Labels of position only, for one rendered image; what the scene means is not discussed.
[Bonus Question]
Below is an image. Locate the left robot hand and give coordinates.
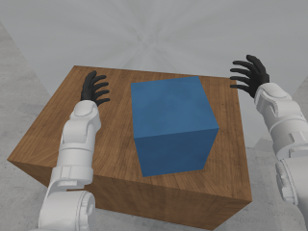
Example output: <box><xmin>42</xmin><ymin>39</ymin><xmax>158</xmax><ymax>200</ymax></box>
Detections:
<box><xmin>80</xmin><ymin>70</ymin><xmax>111</xmax><ymax>107</ymax></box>

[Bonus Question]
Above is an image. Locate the robot left upper arm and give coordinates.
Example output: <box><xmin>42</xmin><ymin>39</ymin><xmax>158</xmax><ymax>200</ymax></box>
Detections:
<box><xmin>28</xmin><ymin>191</ymin><xmax>96</xmax><ymax>231</ymax></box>

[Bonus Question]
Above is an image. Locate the robot right upper arm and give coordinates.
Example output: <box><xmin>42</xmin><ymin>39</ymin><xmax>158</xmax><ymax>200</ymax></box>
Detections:
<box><xmin>275</xmin><ymin>156</ymin><xmax>308</xmax><ymax>231</ymax></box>

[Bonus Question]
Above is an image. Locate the left robot forearm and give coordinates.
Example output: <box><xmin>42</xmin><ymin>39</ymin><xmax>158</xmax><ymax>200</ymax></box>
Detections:
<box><xmin>38</xmin><ymin>100</ymin><xmax>101</xmax><ymax>228</ymax></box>

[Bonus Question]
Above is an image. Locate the right robot forearm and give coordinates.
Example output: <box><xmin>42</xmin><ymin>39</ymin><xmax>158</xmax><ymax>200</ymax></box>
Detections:
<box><xmin>254</xmin><ymin>83</ymin><xmax>308</xmax><ymax>162</ymax></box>

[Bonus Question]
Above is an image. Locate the carton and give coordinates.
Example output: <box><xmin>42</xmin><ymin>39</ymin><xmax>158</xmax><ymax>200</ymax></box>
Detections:
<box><xmin>131</xmin><ymin>76</ymin><xmax>219</xmax><ymax>177</ymax></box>

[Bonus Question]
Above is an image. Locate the pedestal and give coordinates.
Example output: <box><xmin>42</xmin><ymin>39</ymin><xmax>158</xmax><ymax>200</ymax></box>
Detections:
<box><xmin>7</xmin><ymin>65</ymin><xmax>252</xmax><ymax>231</ymax></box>

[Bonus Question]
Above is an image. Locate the right robot hand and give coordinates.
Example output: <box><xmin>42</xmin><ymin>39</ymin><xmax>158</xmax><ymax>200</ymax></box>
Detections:
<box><xmin>229</xmin><ymin>55</ymin><xmax>270</xmax><ymax>98</ymax></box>

